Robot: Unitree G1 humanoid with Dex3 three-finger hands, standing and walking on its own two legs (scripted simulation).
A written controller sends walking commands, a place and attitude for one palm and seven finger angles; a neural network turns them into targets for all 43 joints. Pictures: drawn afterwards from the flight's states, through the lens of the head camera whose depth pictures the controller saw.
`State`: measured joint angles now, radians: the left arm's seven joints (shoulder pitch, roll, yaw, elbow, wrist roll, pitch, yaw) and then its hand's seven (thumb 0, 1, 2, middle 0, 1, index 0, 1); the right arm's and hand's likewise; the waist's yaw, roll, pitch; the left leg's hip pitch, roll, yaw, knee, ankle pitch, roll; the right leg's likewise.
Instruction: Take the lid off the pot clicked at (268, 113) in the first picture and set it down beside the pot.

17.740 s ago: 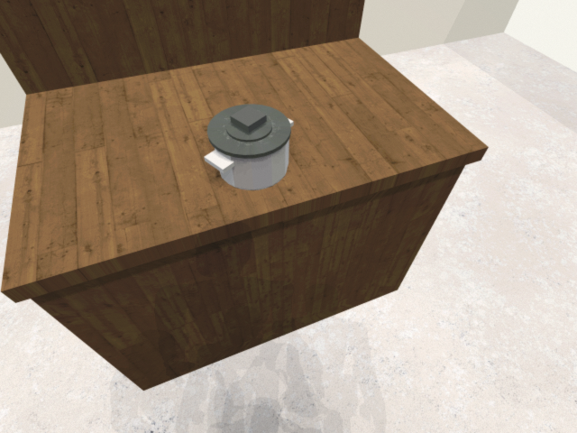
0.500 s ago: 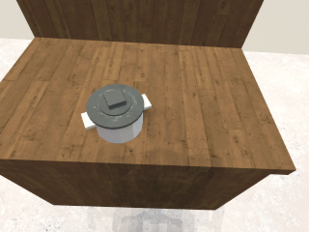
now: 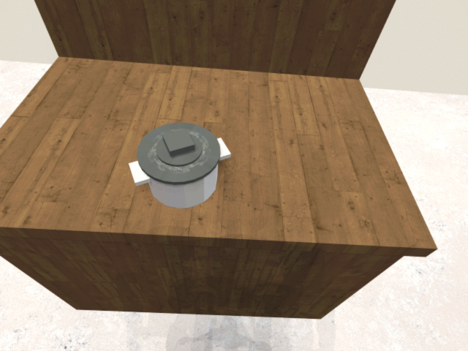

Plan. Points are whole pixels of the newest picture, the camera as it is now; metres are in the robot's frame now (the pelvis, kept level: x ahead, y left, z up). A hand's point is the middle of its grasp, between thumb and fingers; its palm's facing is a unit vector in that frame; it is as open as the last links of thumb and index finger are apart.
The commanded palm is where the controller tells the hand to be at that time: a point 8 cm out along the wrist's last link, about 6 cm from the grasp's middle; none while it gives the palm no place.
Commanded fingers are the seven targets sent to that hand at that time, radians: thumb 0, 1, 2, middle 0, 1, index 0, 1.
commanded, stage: come to a stop and stand still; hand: left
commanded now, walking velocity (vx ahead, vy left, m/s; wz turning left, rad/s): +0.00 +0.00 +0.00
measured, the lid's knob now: (178, 142) +0.45 +0.14 +0.09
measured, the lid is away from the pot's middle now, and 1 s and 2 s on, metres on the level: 0.00 0.00 0.00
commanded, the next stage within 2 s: look again from close up in 0.66 s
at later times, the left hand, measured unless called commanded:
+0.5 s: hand out of the picture +0.07 +0.22 -0.18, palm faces +0.04 -0.98 -0.20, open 7.4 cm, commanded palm none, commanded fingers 0.00 0.90 0.90 -0.20 -0.30 -0.20 -0.30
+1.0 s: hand out of the picture +0.05 +0.19 -0.18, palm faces +0.04 -0.98 -0.18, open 7.4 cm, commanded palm none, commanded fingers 0.00 0.90 0.90 -0.20 -0.30 -0.20 -0.30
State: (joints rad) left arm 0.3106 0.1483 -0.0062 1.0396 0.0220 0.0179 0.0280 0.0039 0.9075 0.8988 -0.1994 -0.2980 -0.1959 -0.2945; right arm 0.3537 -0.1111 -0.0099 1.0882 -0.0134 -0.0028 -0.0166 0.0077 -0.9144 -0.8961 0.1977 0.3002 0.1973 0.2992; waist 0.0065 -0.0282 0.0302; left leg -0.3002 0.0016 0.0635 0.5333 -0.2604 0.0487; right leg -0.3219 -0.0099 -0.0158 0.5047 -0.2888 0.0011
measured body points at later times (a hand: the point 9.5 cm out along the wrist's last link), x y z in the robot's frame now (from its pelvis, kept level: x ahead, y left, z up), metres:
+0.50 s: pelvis +0.06 +0.05 +0.00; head +0.07 +0.05 +0.45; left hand +0.07 +0.27 -0.16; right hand +0.07 -0.18 -0.16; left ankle +0.01 +0.08 -0.74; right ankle +0.04 -0.14 -0.73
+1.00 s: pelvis +0.06 +0.02 +0.00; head +0.07 +0.03 +0.45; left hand +0.05 +0.24 -0.16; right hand +0.06 -0.20 -0.15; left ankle +0.01 +0.08 -0.74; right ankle +0.04 -0.14 -0.74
